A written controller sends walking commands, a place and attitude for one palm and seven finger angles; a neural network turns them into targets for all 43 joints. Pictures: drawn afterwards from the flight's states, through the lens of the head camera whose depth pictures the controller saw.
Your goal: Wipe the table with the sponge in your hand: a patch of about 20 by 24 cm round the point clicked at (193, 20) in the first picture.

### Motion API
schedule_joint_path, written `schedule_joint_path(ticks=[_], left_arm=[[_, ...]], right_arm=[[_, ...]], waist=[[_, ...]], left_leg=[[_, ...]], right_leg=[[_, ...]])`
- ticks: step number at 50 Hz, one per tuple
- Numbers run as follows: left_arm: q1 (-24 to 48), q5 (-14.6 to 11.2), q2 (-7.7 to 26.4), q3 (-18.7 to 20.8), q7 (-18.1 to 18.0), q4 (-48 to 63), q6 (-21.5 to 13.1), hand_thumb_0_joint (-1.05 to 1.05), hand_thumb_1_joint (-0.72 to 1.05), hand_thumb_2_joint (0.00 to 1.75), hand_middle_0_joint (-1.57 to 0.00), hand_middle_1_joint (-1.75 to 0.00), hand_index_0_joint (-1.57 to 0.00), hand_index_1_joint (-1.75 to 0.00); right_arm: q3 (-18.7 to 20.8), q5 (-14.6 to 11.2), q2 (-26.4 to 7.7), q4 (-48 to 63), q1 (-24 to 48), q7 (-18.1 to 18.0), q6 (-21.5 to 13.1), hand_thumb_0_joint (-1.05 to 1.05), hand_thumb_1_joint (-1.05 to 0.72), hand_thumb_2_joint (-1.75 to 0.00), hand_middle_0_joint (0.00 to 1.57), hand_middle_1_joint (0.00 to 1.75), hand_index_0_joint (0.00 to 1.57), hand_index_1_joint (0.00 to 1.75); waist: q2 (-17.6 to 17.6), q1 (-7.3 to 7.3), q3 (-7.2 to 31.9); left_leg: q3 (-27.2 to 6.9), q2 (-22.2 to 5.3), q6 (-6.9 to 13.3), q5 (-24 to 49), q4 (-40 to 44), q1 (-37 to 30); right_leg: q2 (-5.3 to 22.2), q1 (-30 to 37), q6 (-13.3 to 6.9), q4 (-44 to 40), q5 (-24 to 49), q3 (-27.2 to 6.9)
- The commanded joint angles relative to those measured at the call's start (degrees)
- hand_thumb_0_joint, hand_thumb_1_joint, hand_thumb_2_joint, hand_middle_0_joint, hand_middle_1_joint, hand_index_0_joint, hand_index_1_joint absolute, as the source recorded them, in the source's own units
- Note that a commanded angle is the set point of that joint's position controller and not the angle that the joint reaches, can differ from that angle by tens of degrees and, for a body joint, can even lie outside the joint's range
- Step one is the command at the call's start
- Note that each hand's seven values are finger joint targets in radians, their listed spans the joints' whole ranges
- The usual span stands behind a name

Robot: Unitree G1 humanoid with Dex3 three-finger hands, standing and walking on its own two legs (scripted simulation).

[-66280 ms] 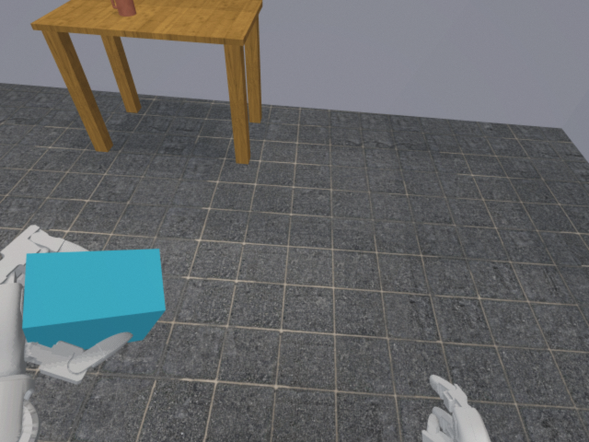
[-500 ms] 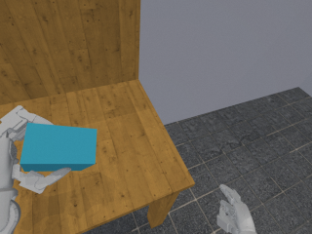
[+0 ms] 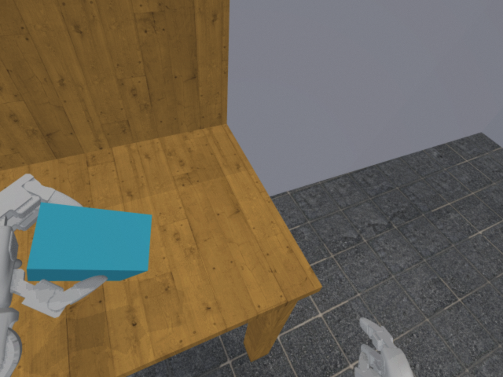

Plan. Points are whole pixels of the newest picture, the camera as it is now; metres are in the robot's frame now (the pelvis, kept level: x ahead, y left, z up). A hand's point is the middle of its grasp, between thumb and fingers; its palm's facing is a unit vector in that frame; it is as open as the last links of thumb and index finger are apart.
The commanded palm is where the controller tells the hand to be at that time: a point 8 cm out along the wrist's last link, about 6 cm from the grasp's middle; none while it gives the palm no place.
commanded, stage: look again from close up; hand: left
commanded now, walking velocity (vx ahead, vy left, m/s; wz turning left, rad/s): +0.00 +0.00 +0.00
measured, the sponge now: (103, 249) +0.23 +0.21 +0.13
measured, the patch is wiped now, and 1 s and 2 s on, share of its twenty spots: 0.00 0.00 0.00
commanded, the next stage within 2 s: come to a stop and stand still in 0.30 s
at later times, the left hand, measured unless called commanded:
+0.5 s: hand (80, 247) +0.22 +0.22 +0.15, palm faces +0.36 -0.86 -0.36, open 10.6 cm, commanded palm +0.17 +0.26 +0.17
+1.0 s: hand (81, 229) +0.25 +0.24 +0.14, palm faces +0.33 -0.82 -0.48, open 10.6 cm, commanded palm +0.18 +0.26 +0.17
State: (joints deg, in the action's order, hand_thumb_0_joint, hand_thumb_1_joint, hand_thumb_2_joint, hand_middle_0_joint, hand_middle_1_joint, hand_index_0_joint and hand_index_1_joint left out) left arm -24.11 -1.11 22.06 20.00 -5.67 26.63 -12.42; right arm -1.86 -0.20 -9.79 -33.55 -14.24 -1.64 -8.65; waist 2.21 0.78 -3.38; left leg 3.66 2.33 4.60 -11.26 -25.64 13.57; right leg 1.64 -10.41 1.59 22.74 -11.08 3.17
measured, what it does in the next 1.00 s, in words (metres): stands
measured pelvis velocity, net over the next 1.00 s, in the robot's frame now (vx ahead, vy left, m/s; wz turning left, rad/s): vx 0.03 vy -0.02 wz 0.02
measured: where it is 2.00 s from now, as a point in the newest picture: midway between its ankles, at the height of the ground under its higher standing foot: outside the picture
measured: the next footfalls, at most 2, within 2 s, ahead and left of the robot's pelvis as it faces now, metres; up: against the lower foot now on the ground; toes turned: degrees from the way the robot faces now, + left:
none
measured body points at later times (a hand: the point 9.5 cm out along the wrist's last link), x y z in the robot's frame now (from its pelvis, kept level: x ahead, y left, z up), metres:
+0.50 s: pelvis +0.00 -0.02 +0.00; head +0.01 +0.00 +0.45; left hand +0.20 +0.27 +0.17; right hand +0.18 -0.25 -0.06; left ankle +0.03 +0.06 -0.74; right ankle +0.01 -0.14 -0.74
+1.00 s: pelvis +0.03 -0.02 +0.00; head +0.08 +0.01 +0.44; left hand +0.23 +0.28 +0.16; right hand +0.19 -0.26 -0.08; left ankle +0.03 +0.06 -0.74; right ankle +0.01 -0.14 -0.74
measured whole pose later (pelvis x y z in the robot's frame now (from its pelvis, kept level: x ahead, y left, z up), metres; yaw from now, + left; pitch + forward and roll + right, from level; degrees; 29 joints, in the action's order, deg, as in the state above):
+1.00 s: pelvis +0.03 -0.02 +0.00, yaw +1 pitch +2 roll -1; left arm -25.5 -1.8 27.4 22.3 -6.1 27.0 -11.9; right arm -0.4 -0.4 -13.3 -34.5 -12.4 -0.3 -8.2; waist 3.5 0.3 -5.1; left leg 1.8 1.7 3.0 -14.2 -28.4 16.1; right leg 0.4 -12.5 -0.1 25.8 -15.0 3.7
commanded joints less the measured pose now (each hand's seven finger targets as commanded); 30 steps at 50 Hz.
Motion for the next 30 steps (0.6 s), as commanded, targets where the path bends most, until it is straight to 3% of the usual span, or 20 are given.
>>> schedule_joint_path(ticks=[1,18,20,25,26,27,28,30], left_arm=[[4.37,-0.95,9.52,6.76,-1.15,13.74,-3.92,0.00,0.10,1.30,-1.20,-1.60,-1.20,-1.60],[4.80,-1.22,8.44,5.49,-1.42,12.71,-2.79,0.00,0.10,1.30,-1.20,-1.60,-1.20,-1.60],[4.51,-1.33,8.55,5.72,-1.41,12.49,-2.53,0.00,0.10,1.30,-1.20,-1.60,-1.20,-1.60],[4.76,-1.44,8.42,5.21,-1.58,14.04,-2.24,0.00,0.10,1.30,-1.20,-1.60,-1.20,-1.60],[55.62,0.05,53.12,22.23,-1.53,29.83,-10.13,0.00,0.10,1.30,-1.20,-1.60,-1.20,-1.60],[36.44,1.13,24.43,20.85,-0.89,6.27,-6.63,0.00,0.10,1.30,-1.20,-1.60,-1.20,-1.60],[26.71,-0.03,20.95,15.81,-0.88,-2.35,-5.22,0.00,0.10,1.30,-1.20,-1.60,-1.20,-1.60],[16.68,-1.64,19.40,13.06,0.18,1.84,-6.25,0.00,0.10,1.30,-1.20,-1.60,-1.20,-1.60]], right_arm=[[3.84,-0.31,-8.66,8.83,5.80,-1.08,-3.80,0.00,-0.90,-0.90,0.20,0.30,0.20,0.30],[4.07,-0.36,-8.97,8.85,6.31,-1.72,-2.91,0.00,-0.90,-0.90,0.20,0.30,0.20,0.30],[4.05,-0.40,-8.98,8.98,6.25,-1.72,-2.76,0.00,-0.90,-0.90,0.20,0.30,0.20,0.30],[4.08,-0.46,-9.05,9.14,6.65,-1.72,-2.61,0.00,-0.90,-0.90,0.20,0.30,0.20,0.30],[-4.85,-5.37,-12.79,15.24,-0.88,-5.22,0.07,0.00,-0.90,-0.90,0.20,0.30,0.20,0.30],[2.93,-2.60,-6.35,10.44,2.22,-4.82,-2.18,0.00,-0.90,-0.90,0.20,0.30,0.20,0.30],[2.25,-0.67,-9.85,8.70,4.90,-2.61,-3.18,0.00,-0.90,-0.90,0.20,0.30,0.20,0.30],[2.80,0.09,-11.20,9.69,4.62,-0.45,-4.15,0.00,-0.90,-0.90,0.20,0.30,0.20,0.30]], waist=[[-6.78,-0.14,9.12],[-5.93,-0.27,7.69],[-4.80,-0.17,7.91],[-5.85,-0.21,9.04],[-22.82,-2.53,9.73],[-12.56,0.27,7.19],[-8.12,0.95,4.33],[-3.96,1.13,7.35]], left_leg=[[-9.29,-8.44,-4.61,-1.51,8.47,2.08],[-8.53,-7.90,-3.32,-2.13,7.19,0.55],[-8.45,-7.79,-3.26,-0.62,6.66,0.30],[-8.18,-7.40,-3.21,2.28,5.57,-1.12],[-9.93,-8.00,-0.02,-14.16,9.33,11.42],[-10.22,-9.74,-1.08,-14.27,7.20,9.08],[-8.24,-6.77,-2.78,-10.59,6.16,3.50],[-7.97,-5.74,-2.90,-6.99,1.82,0.79]], right_leg=[[1.30,6.23,-2.55,-1.26,3.53,-3.61],[2.21,3.31,-3.04,-4.36,3.03,-6.27],[2.52,3.61,-3.04,-4.54,4.44,-6.43],[2.98,3.75,-3.32,-4.37,6.88,-7.05],[-3.17,14.87,0.82,4.91,-0.63,-2.98],[-0.66,3.58,-1.26,4.18,-10.37,-2.16],[0.08,-3.53,-3.39,0.27,-8.52,-3.48],[3.17,-6.44,-5.20,-3.25,-5.66,-9.44]])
